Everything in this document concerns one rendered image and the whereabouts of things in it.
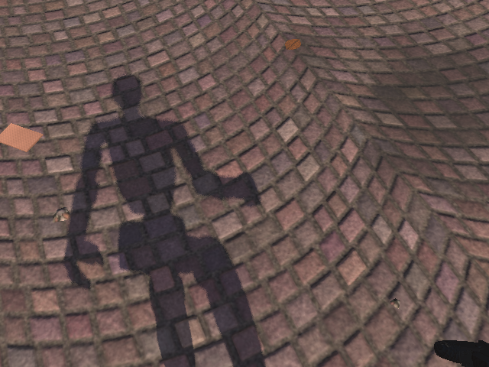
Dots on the robot right hand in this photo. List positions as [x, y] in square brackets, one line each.
[468, 354]

